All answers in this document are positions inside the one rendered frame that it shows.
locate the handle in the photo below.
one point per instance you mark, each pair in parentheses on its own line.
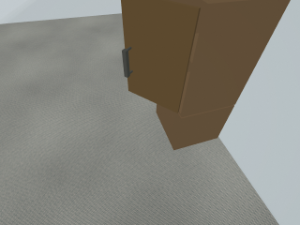
(125,57)

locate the cupboard door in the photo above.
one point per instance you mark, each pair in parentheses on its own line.
(161,35)

